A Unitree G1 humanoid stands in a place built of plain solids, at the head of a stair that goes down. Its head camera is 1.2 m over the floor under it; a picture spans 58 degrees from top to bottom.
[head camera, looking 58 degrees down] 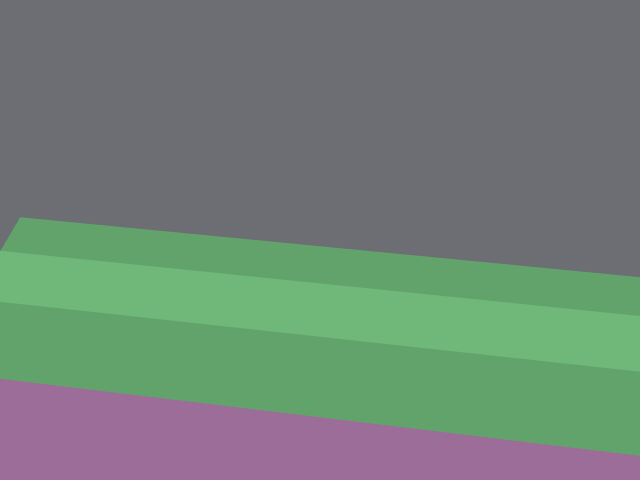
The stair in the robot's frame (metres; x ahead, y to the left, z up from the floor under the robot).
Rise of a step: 0.17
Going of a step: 0.28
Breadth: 4.68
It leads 6 degrees to the right of straight ahead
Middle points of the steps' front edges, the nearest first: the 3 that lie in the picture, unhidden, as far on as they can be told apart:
0.39 -0.81 -0.17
0.67 -0.84 -0.34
0.94 -0.87 -0.52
